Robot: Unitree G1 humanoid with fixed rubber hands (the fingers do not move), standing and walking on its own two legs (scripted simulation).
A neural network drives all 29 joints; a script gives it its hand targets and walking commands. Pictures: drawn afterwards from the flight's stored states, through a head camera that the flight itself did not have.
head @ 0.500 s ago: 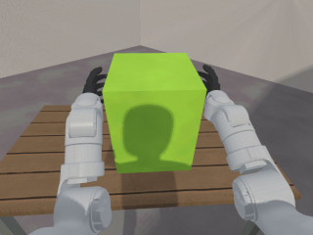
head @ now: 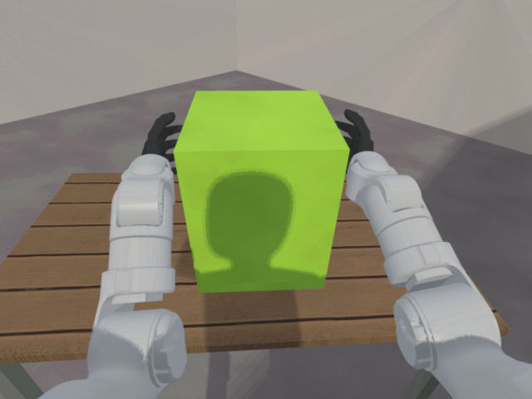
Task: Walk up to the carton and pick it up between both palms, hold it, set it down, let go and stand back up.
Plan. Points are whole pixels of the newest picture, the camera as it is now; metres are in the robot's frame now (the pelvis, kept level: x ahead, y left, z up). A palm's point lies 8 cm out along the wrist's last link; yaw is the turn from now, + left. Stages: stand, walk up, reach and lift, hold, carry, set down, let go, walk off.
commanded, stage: hold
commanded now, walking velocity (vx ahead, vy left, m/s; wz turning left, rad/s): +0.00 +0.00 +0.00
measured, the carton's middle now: (259, 188) +0.39 +0.01 +0.18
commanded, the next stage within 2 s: none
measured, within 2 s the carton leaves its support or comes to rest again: neither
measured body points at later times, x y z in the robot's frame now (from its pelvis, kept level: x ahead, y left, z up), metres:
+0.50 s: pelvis +0.00 +0.00 +0.00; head -0.08 +0.03 +0.44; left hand +0.38 +0.15 +0.24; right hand +0.38 -0.14 +0.25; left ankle +0.06 +0.13 -0.74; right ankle -0.04 -0.11 -0.74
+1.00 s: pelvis +0.00 +0.00 +0.00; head -0.09 +0.02 +0.44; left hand +0.37 +0.16 +0.26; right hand +0.38 -0.14 +0.26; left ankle +0.06 +0.13 -0.74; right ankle -0.04 -0.11 -0.74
